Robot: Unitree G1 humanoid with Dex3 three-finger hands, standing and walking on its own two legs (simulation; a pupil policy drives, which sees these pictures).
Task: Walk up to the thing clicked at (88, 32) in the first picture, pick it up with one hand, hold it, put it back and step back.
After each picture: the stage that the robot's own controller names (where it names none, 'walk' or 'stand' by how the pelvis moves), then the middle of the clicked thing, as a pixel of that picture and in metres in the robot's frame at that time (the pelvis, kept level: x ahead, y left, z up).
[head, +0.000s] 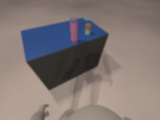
stand; (87, 29) +0.95 +0.06 +0.01
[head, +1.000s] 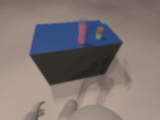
rise first; (99, 33) +0.86 -0.04 +0.03
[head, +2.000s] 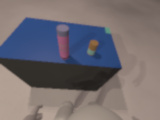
rise first; (92, 48) +0.54 +0.01 +0.04
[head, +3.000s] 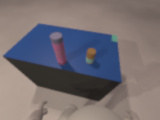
stand; (90, 56) +0.47 +0.02 +0.03
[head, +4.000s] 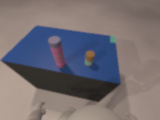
stand; (89, 58) +0.46 +0.02 +0.02
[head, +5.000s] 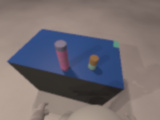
stand; (93, 62) +0.44 -0.02 +0.01
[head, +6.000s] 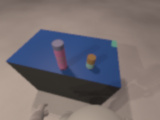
stand; (90, 61) +0.45 +0.00 +0.01
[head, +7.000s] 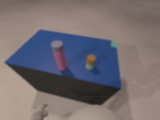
stand; (90, 62) +0.44 +0.00 +0.01
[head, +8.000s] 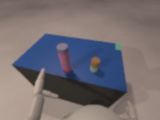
rise first; (94, 65) +0.43 -0.01 +0.02
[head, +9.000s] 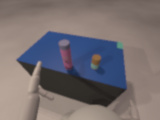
go down; (95, 62) +0.46 -0.01 +0.02
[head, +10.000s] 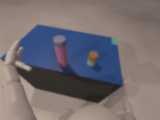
go down; (92, 59) +0.46 -0.03 +0.03
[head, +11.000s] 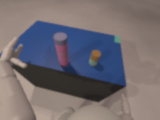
go down; (94, 58) +0.45 -0.04 +0.04
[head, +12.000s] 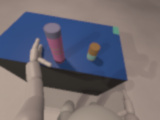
close in; (92, 52) +0.45 -0.02 +0.08
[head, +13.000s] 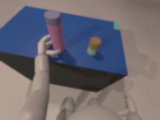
close; (93, 46) +0.48 -0.03 +0.09
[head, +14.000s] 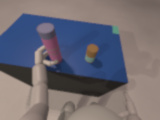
lift; (91, 54) +0.43 -0.01 +0.08
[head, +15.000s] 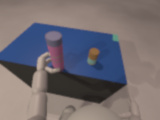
lift; (92, 56) +0.45 -0.02 +0.07
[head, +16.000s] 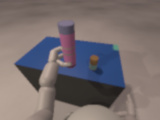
lift; (93, 62) +0.46 -0.02 +0.04
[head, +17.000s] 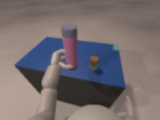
hold; (93, 63) +0.46 -0.02 +0.03
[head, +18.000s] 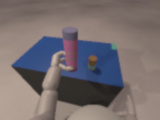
crouch; (92, 63) +0.46 -0.01 +0.03
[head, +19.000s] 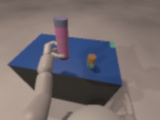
crouch; (91, 61) +0.47 -0.02 +0.02
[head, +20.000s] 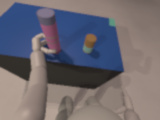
lower; (89, 44) +0.49 -0.02 +0.09
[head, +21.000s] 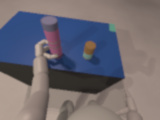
lower; (88, 50) +0.45 -0.01 +0.08
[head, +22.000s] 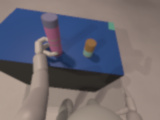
lower; (89, 48) +0.47 -0.02 +0.08
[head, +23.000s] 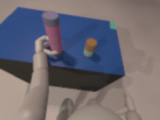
lower; (89, 48) +0.47 -0.02 +0.08
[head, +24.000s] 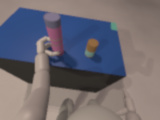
loosen; (91, 48) +0.47 -0.02 +0.09
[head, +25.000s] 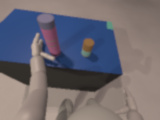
withdraw; (87, 48) +0.47 -0.01 +0.08
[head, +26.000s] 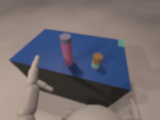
sink last; (96, 61) +0.44 -0.02 +0.06
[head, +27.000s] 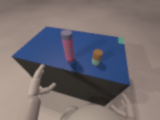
stand; (96, 57) +0.47 -0.02 +0.06
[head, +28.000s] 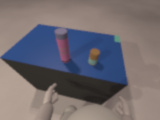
stand; (93, 57) +0.45 -0.02 +0.07
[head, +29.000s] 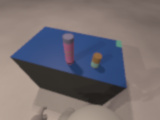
stand; (96, 60) +0.46 -0.04 +0.02
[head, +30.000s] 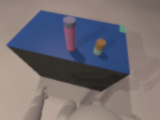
walk; (99, 47) +0.52 -0.06 +0.04
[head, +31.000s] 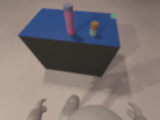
walk; (93, 29) +0.75 +0.01 +0.04
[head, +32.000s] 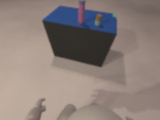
stand; (98, 20) +1.07 -0.05 +0.04
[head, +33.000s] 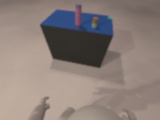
stand; (94, 22) +1.08 -0.02 +0.02
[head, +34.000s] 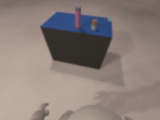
stand; (94, 24) +1.07 -0.03 +0.01
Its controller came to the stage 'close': yes
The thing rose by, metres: 0.00
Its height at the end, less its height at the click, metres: +0.00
